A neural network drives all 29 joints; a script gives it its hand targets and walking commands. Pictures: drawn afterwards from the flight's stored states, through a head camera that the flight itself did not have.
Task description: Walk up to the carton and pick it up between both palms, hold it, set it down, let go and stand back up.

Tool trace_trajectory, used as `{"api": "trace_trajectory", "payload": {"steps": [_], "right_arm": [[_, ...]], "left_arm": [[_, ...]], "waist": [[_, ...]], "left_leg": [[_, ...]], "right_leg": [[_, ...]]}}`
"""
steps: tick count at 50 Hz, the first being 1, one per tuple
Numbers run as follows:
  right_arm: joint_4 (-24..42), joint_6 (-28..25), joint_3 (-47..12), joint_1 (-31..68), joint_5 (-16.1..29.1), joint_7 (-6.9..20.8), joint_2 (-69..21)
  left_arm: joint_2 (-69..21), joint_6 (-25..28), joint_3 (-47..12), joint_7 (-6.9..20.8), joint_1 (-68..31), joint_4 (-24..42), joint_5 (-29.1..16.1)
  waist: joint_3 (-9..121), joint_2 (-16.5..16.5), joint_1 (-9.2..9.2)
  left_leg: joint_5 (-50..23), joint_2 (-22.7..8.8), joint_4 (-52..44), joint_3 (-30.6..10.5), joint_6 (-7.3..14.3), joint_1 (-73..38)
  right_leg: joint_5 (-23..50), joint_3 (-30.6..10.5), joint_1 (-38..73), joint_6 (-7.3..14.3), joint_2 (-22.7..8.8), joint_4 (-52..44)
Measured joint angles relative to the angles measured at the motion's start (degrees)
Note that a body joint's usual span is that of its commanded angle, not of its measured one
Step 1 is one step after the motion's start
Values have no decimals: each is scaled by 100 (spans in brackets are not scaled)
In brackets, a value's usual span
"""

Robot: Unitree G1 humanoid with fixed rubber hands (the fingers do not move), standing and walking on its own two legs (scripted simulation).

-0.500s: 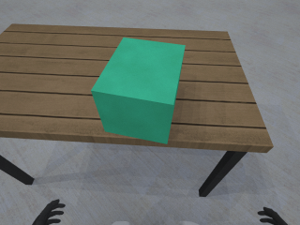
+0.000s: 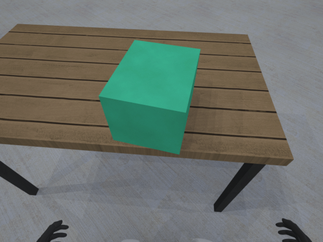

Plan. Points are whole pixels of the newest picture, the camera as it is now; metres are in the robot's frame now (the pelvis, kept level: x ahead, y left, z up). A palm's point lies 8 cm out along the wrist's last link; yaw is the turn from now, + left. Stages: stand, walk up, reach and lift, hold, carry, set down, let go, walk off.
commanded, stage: walk up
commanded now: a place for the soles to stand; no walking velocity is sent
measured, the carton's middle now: (156, 95) +0.51 +0.04 +0.06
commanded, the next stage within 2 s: none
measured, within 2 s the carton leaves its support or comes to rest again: neither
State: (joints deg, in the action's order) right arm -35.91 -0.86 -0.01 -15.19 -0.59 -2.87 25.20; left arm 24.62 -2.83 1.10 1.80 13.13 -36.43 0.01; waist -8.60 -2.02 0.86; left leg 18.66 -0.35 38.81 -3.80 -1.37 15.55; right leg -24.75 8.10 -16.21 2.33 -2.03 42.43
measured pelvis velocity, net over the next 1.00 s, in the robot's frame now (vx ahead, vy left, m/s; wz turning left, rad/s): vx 0.02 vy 0.04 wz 0.03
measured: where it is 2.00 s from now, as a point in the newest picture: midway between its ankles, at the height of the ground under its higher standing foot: outside the picture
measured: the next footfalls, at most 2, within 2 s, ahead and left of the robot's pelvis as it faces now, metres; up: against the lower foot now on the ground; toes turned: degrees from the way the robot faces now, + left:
right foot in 1.60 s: +0.13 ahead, -0.05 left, +0.00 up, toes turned -4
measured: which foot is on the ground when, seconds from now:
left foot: down 0.00-1.00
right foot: down 0.00-1.00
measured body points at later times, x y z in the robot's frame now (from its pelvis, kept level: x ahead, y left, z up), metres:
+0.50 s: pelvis +0.01 +0.01 +0.00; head +0.05 +0.02 +0.45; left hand +0.14 +0.32 -0.09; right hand +0.15 -0.30 -0.07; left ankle +0.02 +0.16 -0.71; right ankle +0.03 -0.08 -0.72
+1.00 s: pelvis +0.02 +0.04 +0.00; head +0.06 +0.05 +0.45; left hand +0.13 +0.36 -0.09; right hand +0.17 -0.27 -0.07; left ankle +0.02 +0.17 -0.72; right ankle +0.03 -0.08 -0.72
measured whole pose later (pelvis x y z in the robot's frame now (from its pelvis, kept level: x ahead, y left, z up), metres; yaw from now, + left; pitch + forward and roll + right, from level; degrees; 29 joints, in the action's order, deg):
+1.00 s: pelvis +0.02 +0.04 +0.00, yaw +2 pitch -3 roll +0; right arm -35.9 -0.1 0.0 -14.6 -0.6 0.5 24.8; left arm 25.5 0.5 1.1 1.8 15.9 -36.5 0.0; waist -7.4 -1.3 1.0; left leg 20.6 0.0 39.1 -2.3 -0.5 14.9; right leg -21.9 8.2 -14.5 0.7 -4.2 39.4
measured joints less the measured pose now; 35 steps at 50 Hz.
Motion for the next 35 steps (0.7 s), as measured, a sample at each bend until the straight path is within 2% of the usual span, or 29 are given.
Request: {"api": "trace_trajectory", "payload": {"steps": [2, 6, 10, 13, 17, 18, 20, 25, 28, 35], "right_arm": [[0, 8, 0, 28, 0, 0, 17], [-2, 68, 0, 58, 0, 0, 31], [3, 40, 0, 34, 0, 0, 42], [-1, -20, -1, -23, 0, 0, 31], [0, -35, 0, -94, 0, 0, -6], [0, -35, 0, -95, 0, 0, -5], [0, -32, 0, -75, 0, 0, -4], [1, 41, 0, 46, 0, 0, -3], [1, 28, 0, 100, 0, 0, -11], [0, -5, 0, 181, 0, 0, 15]], "left_arm": [[14, 24, -1, 0, 33, 2, 0], [16, 129, 0, 0, 81, 1, 0], [14, 148, -1, 0, 82, 0, 0], [13, 106, 0, 0, 69, -2, 0], [22, 24, 0, 0, 9, 0, 0], [26, 30, 0, 0, 1, 2, 0], [36, 72, 0, 0, 0, 2, 0], [32, 164, -1, 0, -2, 0, 0], [33, 156, 0, 0, -7, -1, 0], [57, 99, 0, 0, -18, 0, 0]], "waist": [[0, -1, 3], [-1, -1, 14], [4, 13, 7], [-8, 11, 11], [-4, 4, 11], [-3, 2, 12], [-3, 4, 12], [-2, 37, 11], [0, 32, 11], [13, 45, 11]], "left_leg": [[26, 0, 9, 2, 0, 3], [512, -1, 558, 4, 20, 131], [501, -3, 440, -3, 59, 83], [71, -1, 18, 3, 27, -30], [189, -3, 36, -19, 15, -29], [195, -2, 36, -19, 15, -28], [198, -2, 37, -18, -3, -28], [421, -3, 117, -20, -4, -33], [107, 5, -18, -18, -17, -58], [188, -5, 8, -19, -21, -57]], "right_leg": [[466, -2, 30, 78, 12, -144], [423, -4, 57, 154, -6, -193], [415, 6, 23, 105, -38, -225], [384, 4, -3, 12, -37, -163], [-198, 4, -3, -56, -26, -80], [-90, 3, 0, -49, -26, -111], [599, 3, 39, -9, -18, -302], [418, 5, 68, 43, -17, -307], [427, 4, 68, -7, -29, -307], [427, 5, 73, -13, -19, -307]]}}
